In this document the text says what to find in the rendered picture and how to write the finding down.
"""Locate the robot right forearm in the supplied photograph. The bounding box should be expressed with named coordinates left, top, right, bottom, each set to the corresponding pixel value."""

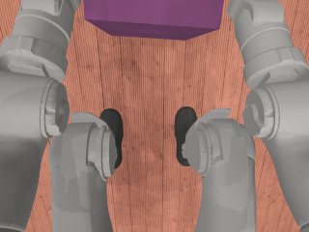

left=226, top=0, right=309, bottom=89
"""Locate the robot right shin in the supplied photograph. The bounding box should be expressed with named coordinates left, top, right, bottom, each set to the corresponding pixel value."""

left=182, top=107, right=256, bottom=168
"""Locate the robot left foot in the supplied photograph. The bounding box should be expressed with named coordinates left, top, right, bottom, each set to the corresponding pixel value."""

left=99, top=108, right=124, bottom=169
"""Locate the robot right upper arm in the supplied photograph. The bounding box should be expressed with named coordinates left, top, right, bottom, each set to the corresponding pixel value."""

left=242, top=79, right=309, bottom=232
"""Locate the robot left upper arm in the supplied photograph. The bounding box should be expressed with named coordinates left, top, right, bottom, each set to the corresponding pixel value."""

left=0, top=70, right=70, bottom=232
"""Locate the carton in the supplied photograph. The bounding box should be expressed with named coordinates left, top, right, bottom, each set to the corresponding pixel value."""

left=83, top=0, right=224, bottom=41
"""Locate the robot left forearm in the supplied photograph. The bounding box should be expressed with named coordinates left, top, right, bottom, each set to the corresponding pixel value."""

left=0, top=0, right=81, bottom=82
